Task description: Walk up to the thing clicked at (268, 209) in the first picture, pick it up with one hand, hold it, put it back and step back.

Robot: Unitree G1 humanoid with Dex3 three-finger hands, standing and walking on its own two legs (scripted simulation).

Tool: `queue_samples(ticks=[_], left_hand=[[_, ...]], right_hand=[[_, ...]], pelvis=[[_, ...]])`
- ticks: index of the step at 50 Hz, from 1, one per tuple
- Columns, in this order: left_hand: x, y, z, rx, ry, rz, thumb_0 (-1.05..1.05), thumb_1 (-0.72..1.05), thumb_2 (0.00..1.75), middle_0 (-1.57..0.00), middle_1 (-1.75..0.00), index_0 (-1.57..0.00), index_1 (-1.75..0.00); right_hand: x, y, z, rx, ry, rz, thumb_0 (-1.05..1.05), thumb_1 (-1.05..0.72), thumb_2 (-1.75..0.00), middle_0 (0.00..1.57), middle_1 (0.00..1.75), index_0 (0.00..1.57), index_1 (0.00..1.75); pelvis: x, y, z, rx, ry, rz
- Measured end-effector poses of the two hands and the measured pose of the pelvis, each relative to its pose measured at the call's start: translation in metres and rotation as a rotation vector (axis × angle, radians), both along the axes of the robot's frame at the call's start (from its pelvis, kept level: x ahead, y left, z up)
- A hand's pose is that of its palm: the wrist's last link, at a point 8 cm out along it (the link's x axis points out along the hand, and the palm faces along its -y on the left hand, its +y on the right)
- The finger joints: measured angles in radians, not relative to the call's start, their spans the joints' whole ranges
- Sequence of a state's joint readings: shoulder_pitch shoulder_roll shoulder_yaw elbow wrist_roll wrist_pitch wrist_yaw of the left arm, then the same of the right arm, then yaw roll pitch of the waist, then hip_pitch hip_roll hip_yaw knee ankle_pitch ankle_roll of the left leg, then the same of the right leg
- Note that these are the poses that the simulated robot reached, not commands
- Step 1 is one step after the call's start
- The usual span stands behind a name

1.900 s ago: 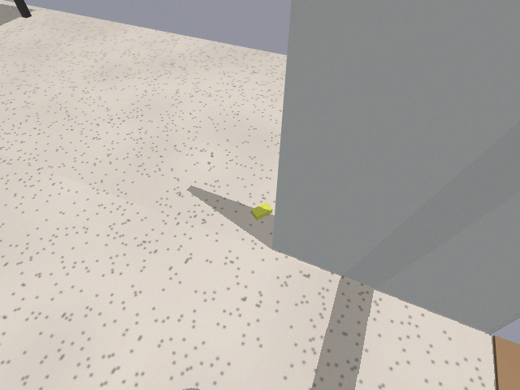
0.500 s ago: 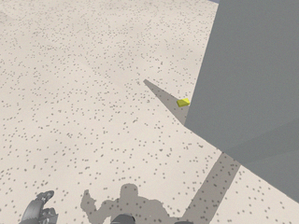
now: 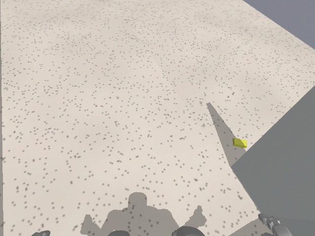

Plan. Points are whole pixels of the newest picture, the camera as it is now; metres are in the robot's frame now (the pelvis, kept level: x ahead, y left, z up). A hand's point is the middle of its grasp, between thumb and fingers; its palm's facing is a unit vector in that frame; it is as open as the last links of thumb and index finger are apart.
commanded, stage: walk up
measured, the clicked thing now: (239, 142) +0.78 -0.66 -0.75
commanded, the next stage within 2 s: stand in 1.80 s
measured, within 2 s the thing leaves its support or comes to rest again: neither
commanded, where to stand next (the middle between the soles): +0.05 +0.02 m, yaw +36 degrees
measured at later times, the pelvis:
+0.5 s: pelvis +0.00 -0.03 +0.00, yaw +20 degrees
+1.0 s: pelvis +0.00 -0.02 -0.02, yaw +33 degrees
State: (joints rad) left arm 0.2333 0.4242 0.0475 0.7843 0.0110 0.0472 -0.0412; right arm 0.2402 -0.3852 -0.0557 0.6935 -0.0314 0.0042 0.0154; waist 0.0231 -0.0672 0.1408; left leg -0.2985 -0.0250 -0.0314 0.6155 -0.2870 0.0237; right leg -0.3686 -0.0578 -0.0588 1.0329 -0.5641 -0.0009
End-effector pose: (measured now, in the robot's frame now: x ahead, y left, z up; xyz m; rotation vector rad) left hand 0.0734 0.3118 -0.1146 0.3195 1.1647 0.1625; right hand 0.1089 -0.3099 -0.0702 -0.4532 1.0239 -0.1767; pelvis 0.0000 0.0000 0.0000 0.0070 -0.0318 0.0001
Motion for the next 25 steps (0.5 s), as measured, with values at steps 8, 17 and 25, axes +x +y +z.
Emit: queue_samples(ticks=[8,17,25], left_hand=[[-0.011,-0.001,0.023,0.092,-0.089,0.094,0.01,0.90,0.90,-0.20,-0.30,-0.20,-0.30],[-0.072,-0.015,0.054,0.201,-0.098,0.232,0.01,0.90,0.90,-0.21,-0.30,-0.20,-0.30],[-0.132,0.002,0.058,0.222,-0.057,0.340,0.01,0.90,0.90,-0.21,-0.30,-0.21,-0.30]], right_hand=[[0.036,-0.003,-0.017,0.048,-0.006,0.120,0.01,-0.90,-0.90,0.21,0.30,0.20,0.30],[0.073,-0.006,-0.037,0.099,0.036,0.244,0.01,-0.90,-0.90,0.21,0.30,0.20,0.30],[0.071,0.002,-0.036,0.066,0.140,0.317,0.01,-0.90,-0.90,0.21,0.30,0.20,0.30]], pelvis=[[0.007,-0.021,-0.005,-0.009,-0.003,0.116],[0.000,-0.039,-0.002,0.022,-0.011,0.250],[-0.004,-0.030,0.000,0.012,0.003,0.355]])
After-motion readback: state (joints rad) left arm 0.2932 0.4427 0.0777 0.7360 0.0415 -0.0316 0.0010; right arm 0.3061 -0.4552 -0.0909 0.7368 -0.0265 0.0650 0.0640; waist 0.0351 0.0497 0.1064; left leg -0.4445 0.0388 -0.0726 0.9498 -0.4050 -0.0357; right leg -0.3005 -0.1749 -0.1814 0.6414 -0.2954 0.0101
